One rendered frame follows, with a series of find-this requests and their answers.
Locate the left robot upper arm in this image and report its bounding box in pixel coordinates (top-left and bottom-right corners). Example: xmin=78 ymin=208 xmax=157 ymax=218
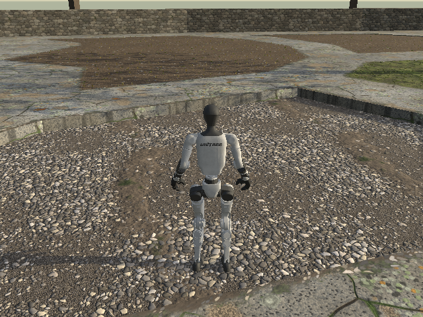
xmin=179 ymin=133 xmax=198 ymax=170

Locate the left robot hand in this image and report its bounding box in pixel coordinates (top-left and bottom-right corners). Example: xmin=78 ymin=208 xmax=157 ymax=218
xmin=171 ymin=178 xmax=186 ymax=191

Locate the left robot shin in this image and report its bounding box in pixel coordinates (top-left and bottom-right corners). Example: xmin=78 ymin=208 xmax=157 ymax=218
xmin=193 ymin=218 xmax=204 ymax=263

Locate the humanoid robot head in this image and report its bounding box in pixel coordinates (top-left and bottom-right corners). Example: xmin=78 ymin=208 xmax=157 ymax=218
xmin=200 ymin=104 xmax=223 ymax=136

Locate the robot right forearm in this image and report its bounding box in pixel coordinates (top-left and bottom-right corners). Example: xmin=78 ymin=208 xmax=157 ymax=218
xmin=237 ymin=159 xmax=249 ymax=181

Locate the robot left forearm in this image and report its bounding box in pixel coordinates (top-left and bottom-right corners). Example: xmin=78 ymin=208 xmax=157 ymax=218
xmin=173 ymin=159 xmax=185 ymax=181

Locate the right robot upper arm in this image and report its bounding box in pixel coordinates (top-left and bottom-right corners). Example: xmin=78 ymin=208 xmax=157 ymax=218
xmin=225 ymin=133 xmax=244 ymax=169

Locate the right robot hand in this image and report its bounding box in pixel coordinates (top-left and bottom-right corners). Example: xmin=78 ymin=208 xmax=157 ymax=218
xmin=236 ymin=177 xmax=251 ymax=191

